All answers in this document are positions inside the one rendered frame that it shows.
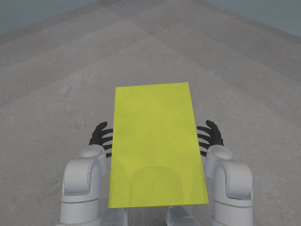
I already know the carton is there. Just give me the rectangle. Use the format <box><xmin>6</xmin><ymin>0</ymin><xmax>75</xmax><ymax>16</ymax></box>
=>
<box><xmin>108</xmin><ymin>82</ymin><xmax>209</xmax><ymax>209</ymax></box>

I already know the left robot thigh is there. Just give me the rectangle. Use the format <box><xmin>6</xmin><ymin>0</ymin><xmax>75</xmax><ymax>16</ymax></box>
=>
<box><xmin>101</xmin><ymin>208</ymin><xmax>128</xmax><ymax>226</ymax></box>

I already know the robot left hand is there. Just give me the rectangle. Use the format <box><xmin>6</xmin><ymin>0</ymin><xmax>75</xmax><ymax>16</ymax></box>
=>
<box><xmin>88</xmin><ymin>121</ymin><xmax>114</xmax><ymax>158</ymax></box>

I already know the robot left forearm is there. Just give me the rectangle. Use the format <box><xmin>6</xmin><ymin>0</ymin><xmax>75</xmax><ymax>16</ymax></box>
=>
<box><xmin>55</xmin><ymin>144</ymin><xmax>107</xmax><ymax>226</ymax></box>

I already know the robot right hand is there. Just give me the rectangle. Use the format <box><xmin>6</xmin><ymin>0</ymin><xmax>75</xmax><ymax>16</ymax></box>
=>
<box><xmin>197</xmin><ymin>120</ymin><xmax>224</xmax><ymax>157</ymax></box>

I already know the robot right forearm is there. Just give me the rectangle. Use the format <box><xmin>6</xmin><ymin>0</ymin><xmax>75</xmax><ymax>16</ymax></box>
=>
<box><xmin>204</xmin><ymin>144</ymin><xmax>256</xmax><ymax>226</ymax></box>

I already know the robot thigh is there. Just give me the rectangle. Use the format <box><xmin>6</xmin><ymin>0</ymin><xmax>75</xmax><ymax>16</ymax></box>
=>
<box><xmin>101</xmin><ymin>208</ymin><xmax>128</xmax><ymax>226</ymax></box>
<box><xmin>165</xmin><ymin>206</ymin><xmax>200</xmax><ymax>226</ymax></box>

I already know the right robot thigh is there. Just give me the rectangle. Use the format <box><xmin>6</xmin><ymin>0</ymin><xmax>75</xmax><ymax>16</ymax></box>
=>
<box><xmin>165</xmin><ymin>206</ymin><xmax>200</xmax><ymax>226</ymax></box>

